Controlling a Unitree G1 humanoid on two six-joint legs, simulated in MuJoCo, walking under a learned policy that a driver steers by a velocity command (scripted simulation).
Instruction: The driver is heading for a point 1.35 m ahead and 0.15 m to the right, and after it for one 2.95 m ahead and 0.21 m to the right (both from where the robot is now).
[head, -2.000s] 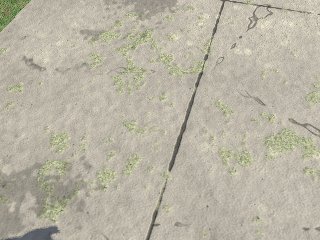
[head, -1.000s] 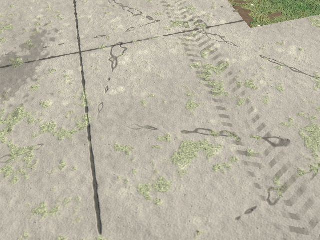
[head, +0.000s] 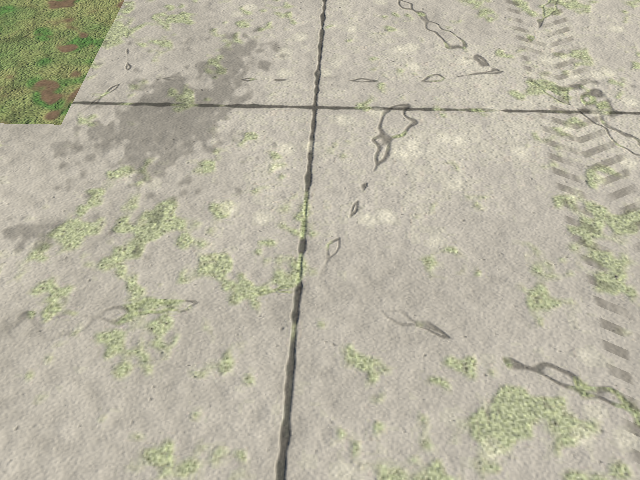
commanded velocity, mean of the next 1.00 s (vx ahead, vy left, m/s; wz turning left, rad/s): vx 0.34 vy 0.00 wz -0.11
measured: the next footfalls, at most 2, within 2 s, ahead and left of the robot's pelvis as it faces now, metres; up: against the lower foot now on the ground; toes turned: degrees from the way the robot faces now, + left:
right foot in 0.38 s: +0.10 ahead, -0.19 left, +0.00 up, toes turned -15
left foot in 0.88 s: +0.49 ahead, -0.07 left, +0.00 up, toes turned -7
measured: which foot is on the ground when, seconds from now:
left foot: down 0.00-0.38, up 0.40-0.86, down 0.88-1.00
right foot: down 0.00-0.06, up 0.08-0.36, down 0.38-0.90, up 0.92-1.00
